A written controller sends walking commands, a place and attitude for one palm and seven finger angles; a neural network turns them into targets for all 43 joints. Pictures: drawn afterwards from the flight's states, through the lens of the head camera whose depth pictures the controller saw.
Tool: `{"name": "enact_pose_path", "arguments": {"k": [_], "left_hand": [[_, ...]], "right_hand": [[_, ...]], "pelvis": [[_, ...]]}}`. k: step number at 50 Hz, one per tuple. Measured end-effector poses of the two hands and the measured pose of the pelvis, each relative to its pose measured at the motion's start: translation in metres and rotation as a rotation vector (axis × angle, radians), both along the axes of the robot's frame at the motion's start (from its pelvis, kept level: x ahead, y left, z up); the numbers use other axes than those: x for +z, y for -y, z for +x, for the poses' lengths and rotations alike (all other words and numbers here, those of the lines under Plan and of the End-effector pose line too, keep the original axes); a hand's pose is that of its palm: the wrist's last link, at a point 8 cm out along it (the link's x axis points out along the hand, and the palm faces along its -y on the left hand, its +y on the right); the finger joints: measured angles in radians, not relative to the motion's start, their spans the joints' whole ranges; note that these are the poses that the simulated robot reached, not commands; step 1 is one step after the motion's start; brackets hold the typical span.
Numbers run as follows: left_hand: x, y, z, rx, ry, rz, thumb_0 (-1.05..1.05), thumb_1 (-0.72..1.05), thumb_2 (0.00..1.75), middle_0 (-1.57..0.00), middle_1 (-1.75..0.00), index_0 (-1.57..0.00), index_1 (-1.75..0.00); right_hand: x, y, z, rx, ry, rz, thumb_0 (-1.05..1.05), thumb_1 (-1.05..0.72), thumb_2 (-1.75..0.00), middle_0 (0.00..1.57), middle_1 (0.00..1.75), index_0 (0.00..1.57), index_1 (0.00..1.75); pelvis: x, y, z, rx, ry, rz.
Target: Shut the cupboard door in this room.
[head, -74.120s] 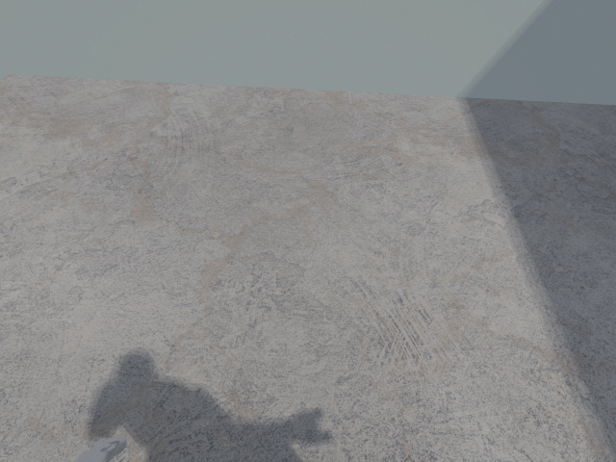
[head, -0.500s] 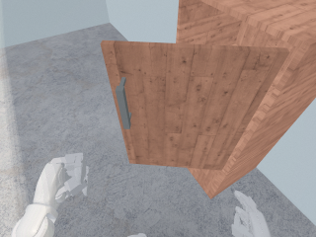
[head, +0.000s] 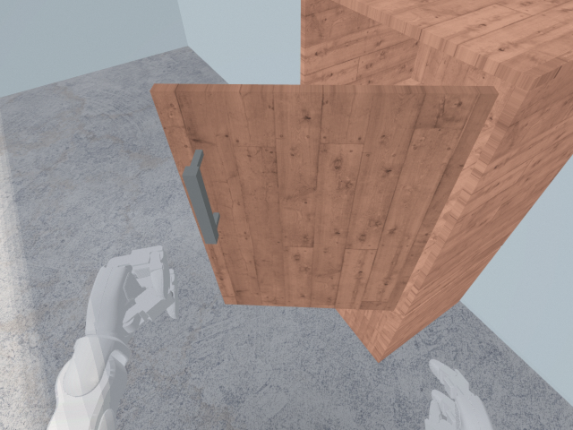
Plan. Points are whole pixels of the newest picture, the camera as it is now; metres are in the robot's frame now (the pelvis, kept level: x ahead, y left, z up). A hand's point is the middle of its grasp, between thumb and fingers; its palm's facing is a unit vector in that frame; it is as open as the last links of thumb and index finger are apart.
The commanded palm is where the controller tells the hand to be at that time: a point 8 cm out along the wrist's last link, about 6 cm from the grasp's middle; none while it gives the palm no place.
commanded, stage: bring the fist close to the handle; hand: left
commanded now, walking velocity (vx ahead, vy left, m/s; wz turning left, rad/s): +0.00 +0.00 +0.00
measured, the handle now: (205, 199) +0.43 +0.16 +0.08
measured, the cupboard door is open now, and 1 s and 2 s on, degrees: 54 54 41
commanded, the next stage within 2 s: push the door shut along its arc in 0.84 s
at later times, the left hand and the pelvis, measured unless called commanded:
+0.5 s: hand (229, 254) +0.33 +0.10 +0.08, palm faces -0.05 -1.00 -0.02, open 3.1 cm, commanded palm +0.31 +0.16 +0.09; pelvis +0.00 +0.00 +0.00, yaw -1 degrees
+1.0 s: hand (220, 256) +0.32 +0.11 +0.09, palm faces -0.03 -1.00 -0.03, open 3.1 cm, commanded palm +0.31 +0.17 +0.09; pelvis +0.00 +0.00 +0.00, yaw -1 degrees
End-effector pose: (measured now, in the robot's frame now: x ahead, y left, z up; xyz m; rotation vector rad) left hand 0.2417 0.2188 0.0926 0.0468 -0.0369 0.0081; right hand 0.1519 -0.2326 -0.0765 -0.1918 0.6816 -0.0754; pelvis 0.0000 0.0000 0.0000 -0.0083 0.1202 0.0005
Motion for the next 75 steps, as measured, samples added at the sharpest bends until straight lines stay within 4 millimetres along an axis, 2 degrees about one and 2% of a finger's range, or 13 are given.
{"name": "enact_pose_path", "arguments": {"k": [6, 9, 14, 21, 25, 31, 37, 42, 51, 59, 63, 75], "left_hand": [[-0.016, 0.026, 0.011, -0.072, -0.058, -0.016, 0.01, 0.90, 0.90, -1.30, -1.50, -1.30, -1.50], [-0.010, 0.035, 0.024, -0.071, -0.018, -0.013, 0.01, 0.90, 0.90, -1.30, -1.50, -1.30, -1.50], [0.000, 0.037, 0.047, -0.040, 0.024, -0.009, 0.01, 0.90, 0.90, -1.30, -1.50, -1.30, -1.50], [-0.010, 0.053, 0.065, -0.063, -0.057, -0.017, 0.01, 0.90, 0.90, -1.30, -1.50, -1.30, -1.50], [-0.011, 0.062, 0.072, -0.063, -0.046, -0.030, 0.01, 0.90, 0.90, -1.30, -1.50, -1.30, -1.50], [-0.005, 0.054, 0.075, -0.021, -0.003, -0.016, 0.01, 0.90, 0.90, -1.30, -1.50, -1.29, -1.50], [-0.010, 0.046, 0.064, -0.019, -0.035, -0.008, 0.01, 0.90, 0.90, -1.30, -1.50, -1.29, -1.50], [-0.009, 0.050, 0.058, -0.035, -0.021, -0.019, 0.01, 0.90, 0.90, -1.30, -1.50, -1.30, -1.50], [-0.004, 0.052, 0.062, -0.043, -0.003, -0.010, 0.01, 0.90, 0.90, -1.30, -1.50, -1.30, -1.50], [-0.004, 0.054, 0.083, -0.088, -0.012, 0.001, 0.01, 0.90, 0.90, -1.30, -1.50, -1.30, -1.50], [0.003, 0.053, 0.094, -0.107, 0.008, -0.008, 0.01, 0.90, 0.90, -1.30, -1.50, -1.30, -1.50], [0.001, 0.047, 0.123, -0.161, -0.016, -0.003, 0.01, 0.90, 0.90, -1.32, -1.50, -1.30, -1.50]], "right_hand": [[-0.004, 0.000, 0.001, -0.003, -0.014, -0.007, 0.02, -0.90, -0.90, 0.20, 0.30, 0.20, 0.30], [-0.005, -0.002, 0.001, -0.004, -0.017, -0.004, 0.02, -0.90, -0.90, 0.20, 0.30, 0.20, 0.30], [-0.007, -0.007, -0.002, -0.006, -0.038, 0.018, 0.02, -0.90, -0.90, 0.20, 0.30, 0.20, 0.30], [-0.011, -0.008, -0.010, -0.021, -0.081, 0.036, 0.02, -0.90, -0.90, 0.20, 0.30, 0.20, 0.30], [-0.012, -0.005, -0.015, -0.031, -0.109, 0.027, 0.02, -0.90, -0.90, 0.21, 0.30, 0.20, 0.30], [-0.012, 0.001, -0.020, -0.046, -0.135, 0.026, 0.02, -0.90, -0.90, 0.20, 0.30, 0.20, 0.30], [-0.011, 0.005, -0.019, -0.051, -0.140, 0.027, 0.02, -0.90, -0.90, 0.20, 0.30, 0.20, 0.30], [-0.009, 0.005, -0.014, -0.041, -0.124, 0.017, 0.02, -0.90, -0.90, 0.20, 0.30, 0.20, 0.30], [-0.007, -0.001, -0.010, -0.030, -0.100, 0.032, 0.02, -0.90, -0.90, 0.20, 0.30, 0.20, 0.30], [-0.011, -0.001, -0.021, -0.042, -0.129, 0.024, 0.01, -0.90, -0.90, 0.20, 0.30, 0.20, 0.30], [-0.014, 0.003, -0.032, -0.062, -0.155, 0.019, 0.01, -0.90, -0.90, 0.20, 0.30, 0.20, 0.30], [-0.023, 0.013, -0.068, -0.111, -0.257, -0.008, 0.01, -0.90, -0.90, 0.20, 0.30, 0.20, 0.30]], "pelvis": [[-0.001, -0.001, -0.004, 0.005, -0.004, 0.000], [-0.002, -0.001, -0.005, 0.002, -0.006, 0.002], [-0.001, -0.001, -0.005, -0.004, -0.008, 0.005], [0.002, -0.003, -0.001, -0.009, -0.006, 0.006], [0.003, -0.002, 0.000, -0.016, -0.007, 0.010], [0.004, 0.000, 0.003, -0.027, -0.008, 0.014], [0.005, 0.000, 0.003, -0.024, 0.001, 0.011], [0.005, 0.000, 0.000, -0.014, 0.008, 0.009], [0.005, 0.000, -0.005, -0.014, 0.009, 0.010], [0.004, 0.001, -0.010, -0.010, 0.008, 0.008], [0.004, 0.000, -0.010, -0.016, 0.001, 0.008], [0.002, -0.006, -0.013, -0.012, -0.023, 0.001]]}}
